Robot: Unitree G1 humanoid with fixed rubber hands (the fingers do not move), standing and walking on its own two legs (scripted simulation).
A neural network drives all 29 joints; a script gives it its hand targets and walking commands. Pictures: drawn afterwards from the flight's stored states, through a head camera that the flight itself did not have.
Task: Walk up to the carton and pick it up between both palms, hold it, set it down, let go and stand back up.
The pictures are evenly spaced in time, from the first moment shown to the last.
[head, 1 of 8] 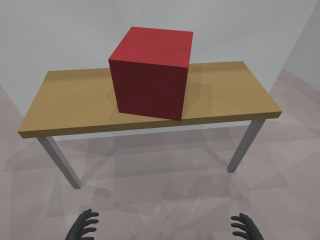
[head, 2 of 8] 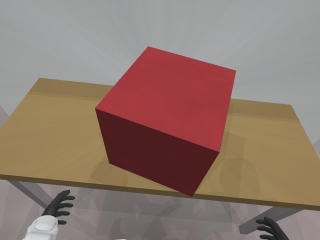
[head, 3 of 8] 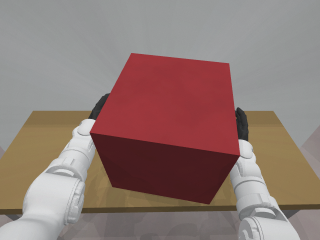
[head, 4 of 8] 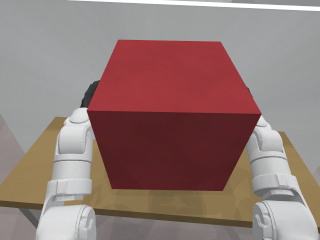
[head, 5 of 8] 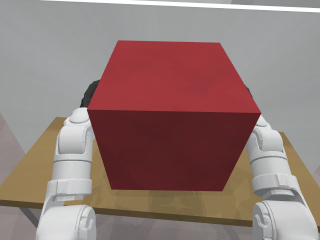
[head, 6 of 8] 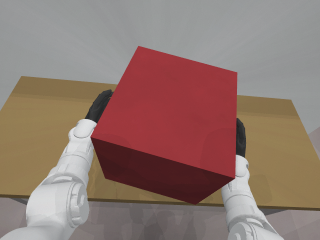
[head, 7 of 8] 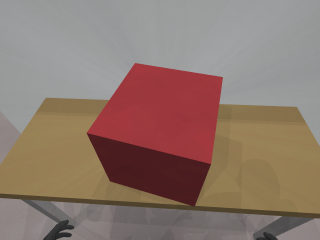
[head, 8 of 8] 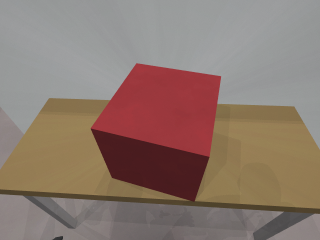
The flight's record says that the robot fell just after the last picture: no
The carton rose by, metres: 0.22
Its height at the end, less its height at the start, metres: +0.00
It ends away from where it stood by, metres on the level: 0.01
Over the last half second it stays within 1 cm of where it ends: yes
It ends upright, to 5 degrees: yes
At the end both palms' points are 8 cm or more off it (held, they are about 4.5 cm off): yes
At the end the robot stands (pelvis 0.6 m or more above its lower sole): yes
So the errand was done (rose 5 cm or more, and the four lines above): yes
